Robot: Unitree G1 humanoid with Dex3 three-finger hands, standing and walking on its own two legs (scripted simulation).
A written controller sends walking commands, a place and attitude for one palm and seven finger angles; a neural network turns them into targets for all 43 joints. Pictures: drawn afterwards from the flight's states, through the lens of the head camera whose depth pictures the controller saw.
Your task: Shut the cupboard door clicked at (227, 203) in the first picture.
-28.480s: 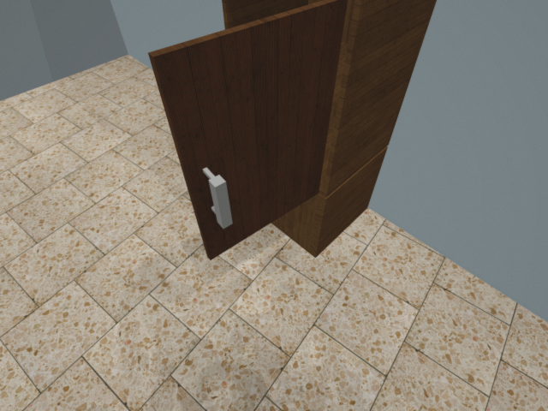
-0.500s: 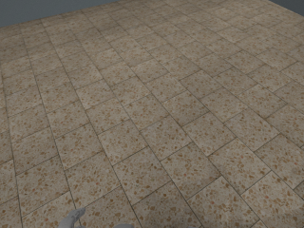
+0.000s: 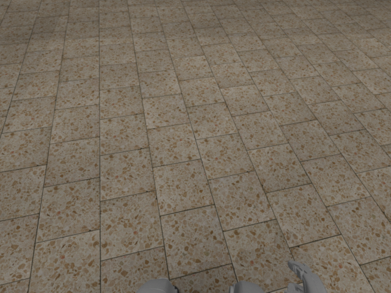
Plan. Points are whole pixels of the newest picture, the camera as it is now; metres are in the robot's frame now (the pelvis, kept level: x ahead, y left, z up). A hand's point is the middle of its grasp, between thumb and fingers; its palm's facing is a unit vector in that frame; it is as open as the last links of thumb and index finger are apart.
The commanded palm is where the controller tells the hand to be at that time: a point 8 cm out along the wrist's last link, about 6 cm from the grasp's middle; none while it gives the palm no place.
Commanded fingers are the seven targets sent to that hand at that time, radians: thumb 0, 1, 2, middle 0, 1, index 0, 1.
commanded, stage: turn to face it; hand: left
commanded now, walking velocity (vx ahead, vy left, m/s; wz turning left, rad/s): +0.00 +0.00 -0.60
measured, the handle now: out of the picture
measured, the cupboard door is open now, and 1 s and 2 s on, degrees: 58 58 58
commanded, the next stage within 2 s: none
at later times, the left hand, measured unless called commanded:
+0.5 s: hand (132, 274) +0.16 +0.17 -0.17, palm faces -0.21 -0.96 -0.19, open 7.4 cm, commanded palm none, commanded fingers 0.00 0.90 0.90 -0.20 -0.30 -0.20 -0.30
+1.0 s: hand (178, 234) +0.26 +0.07 -0.15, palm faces -0.53 -0.81 -0.24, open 7.3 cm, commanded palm none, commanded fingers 0.00 0.90 0.90 -0.20 -0.30 -0.20 -0.30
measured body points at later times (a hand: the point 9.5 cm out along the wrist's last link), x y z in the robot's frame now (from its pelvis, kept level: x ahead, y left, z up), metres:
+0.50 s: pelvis +0.06 -0.01 +0.01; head +0.11 +0.00 +0.45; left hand +0.18 +0.22 -0.16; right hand +0.06 -0.29 -0.12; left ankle +0.07 +0.10 -0.73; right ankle +0.02 -0.14 -0.69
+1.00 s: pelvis +0.07 -0.04 +0.01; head +0.11 -0.07 +0.46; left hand +0.29 +0.11 -0.13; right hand +0.00 -0.31 -0.13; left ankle +0.14 +0.08 -0.67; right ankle +0.01 -0.14 -0.73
